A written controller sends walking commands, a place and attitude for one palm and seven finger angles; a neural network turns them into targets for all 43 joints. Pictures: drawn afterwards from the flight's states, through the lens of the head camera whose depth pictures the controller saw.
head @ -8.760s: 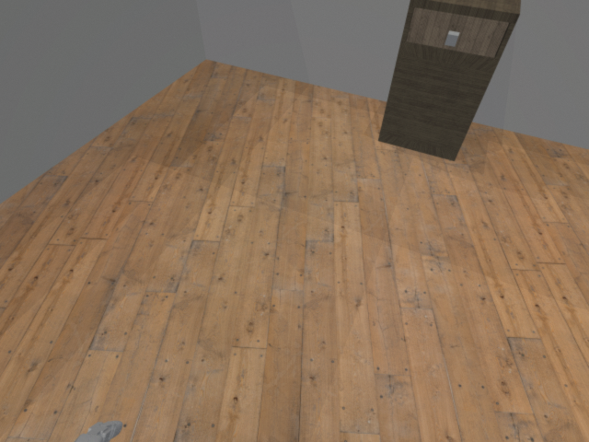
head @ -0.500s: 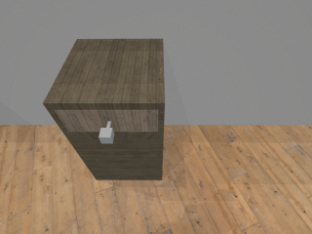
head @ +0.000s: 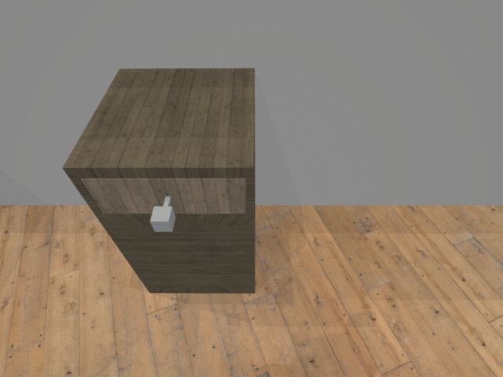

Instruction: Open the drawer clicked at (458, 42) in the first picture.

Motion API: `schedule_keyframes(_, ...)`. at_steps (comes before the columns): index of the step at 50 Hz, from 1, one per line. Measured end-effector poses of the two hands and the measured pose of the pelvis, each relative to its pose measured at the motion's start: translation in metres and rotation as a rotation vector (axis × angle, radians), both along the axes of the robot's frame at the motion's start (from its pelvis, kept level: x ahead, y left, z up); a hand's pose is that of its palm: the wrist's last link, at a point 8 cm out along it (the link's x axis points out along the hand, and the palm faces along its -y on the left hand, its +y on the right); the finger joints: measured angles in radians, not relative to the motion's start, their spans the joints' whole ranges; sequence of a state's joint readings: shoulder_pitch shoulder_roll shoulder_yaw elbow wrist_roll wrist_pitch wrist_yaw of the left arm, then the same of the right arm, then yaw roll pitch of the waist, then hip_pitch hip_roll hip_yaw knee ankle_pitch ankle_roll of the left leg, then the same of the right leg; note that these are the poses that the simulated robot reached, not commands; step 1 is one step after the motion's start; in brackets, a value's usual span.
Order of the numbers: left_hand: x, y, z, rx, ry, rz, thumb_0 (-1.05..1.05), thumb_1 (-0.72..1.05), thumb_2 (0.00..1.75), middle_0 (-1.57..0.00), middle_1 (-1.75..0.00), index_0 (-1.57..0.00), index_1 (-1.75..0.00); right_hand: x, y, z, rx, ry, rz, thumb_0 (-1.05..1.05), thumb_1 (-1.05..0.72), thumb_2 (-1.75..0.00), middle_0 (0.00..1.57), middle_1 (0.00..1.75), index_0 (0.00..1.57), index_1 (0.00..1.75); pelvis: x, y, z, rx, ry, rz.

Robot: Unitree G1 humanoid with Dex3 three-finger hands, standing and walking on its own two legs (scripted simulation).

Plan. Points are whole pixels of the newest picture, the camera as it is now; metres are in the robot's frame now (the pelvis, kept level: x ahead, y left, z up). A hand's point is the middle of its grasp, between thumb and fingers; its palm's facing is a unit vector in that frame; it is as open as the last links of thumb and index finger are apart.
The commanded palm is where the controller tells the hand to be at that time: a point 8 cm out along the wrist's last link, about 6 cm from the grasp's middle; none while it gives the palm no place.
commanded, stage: raise the hand with hooked fingers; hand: left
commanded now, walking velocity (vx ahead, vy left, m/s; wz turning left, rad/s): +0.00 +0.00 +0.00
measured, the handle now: (165, 211) +0.49 +0.25 -0.13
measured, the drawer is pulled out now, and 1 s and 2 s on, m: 0.00 0.00 0.00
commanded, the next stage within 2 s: move the hooked fingers above the handle in 1.88 s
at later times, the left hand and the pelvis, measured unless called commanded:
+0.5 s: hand out of the picture +0.13 +0.22 -0.08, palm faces -0.07 -0.14 -0.99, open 9.1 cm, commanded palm +0.15 +0.23 +0.00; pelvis -0.04 +0.00 -0.05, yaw -1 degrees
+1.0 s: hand (106, 302) +0.22 +0.25 +0.00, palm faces +0.05 -0.10 -0.99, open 12.1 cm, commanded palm +0.21 +0.24 +0.07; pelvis -0.02 +0.02 -0.02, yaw -1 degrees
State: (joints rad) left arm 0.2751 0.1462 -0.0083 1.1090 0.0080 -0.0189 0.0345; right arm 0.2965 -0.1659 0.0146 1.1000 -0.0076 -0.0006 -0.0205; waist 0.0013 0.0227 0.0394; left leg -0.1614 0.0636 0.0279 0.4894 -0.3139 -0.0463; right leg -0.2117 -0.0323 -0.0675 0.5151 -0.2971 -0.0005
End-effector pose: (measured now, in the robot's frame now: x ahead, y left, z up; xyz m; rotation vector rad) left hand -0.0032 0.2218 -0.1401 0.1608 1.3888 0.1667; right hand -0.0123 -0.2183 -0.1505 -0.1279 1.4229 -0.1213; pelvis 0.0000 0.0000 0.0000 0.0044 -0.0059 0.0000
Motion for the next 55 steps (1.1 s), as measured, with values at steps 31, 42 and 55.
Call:
schedule_keyframes(31, 0.166, 0.017, 0.158, 1.237, -0.99, -0.941, 0.01, 0.33, 0.66, -0.27, -0.66, -0.27, -0.65, 0.215, 0.021, 0.027, 0.0, -0.729, 0.272, 0.01, -0.91, -0.9, 0.2, 0.3, 0.2, 0.3, -0.039, 0.001, -0.055, 0.015, 0.186, 0.001)
schedule_keyframes(42, 0.199, 0.015, 0.178, 1.036, -0.812, -0.988, 0.01, 0.09, 0.56, -0.28, -0.82, -0.28, -0.81, 0.145, 0.021, 0.021, 0.019, -0.522, 0.134, 0.02, -0.91, -0.9, 0.2, 0.3, 0.21, 0.3, -0.024, 0.014, -0.023, 0.021, 0.122, -0.033)
schedule_keyframes(55, 0.227, 0.036, 0.218, 1.2, -0.979, -0.947, 0.0, -0.21, 0.43, -0.31, -1.01, -0.3, -1.01, 0.166, -0.004, 0.031, -0.071, -0.543, 0.14, 0.02, -0.91, -0.9, 0.2, 0.3, 0.2, 0.3, -0.02, 0.02, -0.019, 0.006, 0.115, -0.009)
